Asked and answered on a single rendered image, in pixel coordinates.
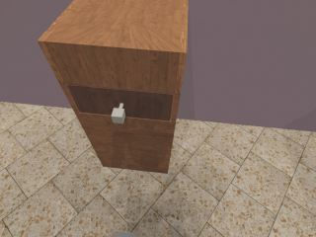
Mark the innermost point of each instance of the cabinet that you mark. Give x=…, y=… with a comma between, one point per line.
x=137, y=45

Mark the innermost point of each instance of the handle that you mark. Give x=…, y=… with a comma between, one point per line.
x=118, y=114

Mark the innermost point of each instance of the drawer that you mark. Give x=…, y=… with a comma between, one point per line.
x=136, y=103

